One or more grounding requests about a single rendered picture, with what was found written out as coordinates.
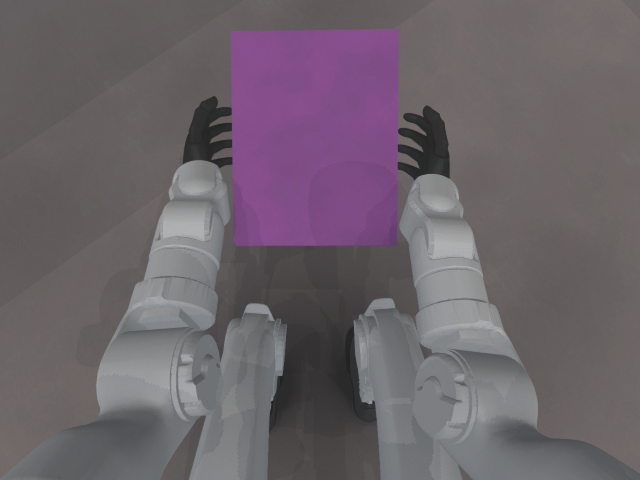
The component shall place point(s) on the robot right shin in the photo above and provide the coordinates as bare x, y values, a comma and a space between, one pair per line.
366, 390

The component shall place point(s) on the right robot forearm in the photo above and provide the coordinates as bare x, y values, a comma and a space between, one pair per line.
454, 311

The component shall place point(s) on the right robot upper arm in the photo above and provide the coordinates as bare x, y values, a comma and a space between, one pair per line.
482, 408

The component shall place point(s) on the left robot forearm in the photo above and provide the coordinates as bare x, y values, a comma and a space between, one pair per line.
178, 289

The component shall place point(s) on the carton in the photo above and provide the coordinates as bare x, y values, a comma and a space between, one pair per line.
315, 137

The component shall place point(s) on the left robot hand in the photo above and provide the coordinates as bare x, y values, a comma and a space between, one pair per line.
197, 145

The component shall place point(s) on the robot left foot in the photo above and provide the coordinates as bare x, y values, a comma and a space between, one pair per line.
274, 404

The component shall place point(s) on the right robot hand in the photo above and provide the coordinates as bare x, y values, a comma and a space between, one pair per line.
435, 156

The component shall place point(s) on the left robot upper arm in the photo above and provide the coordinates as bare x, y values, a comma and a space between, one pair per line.
153, 385

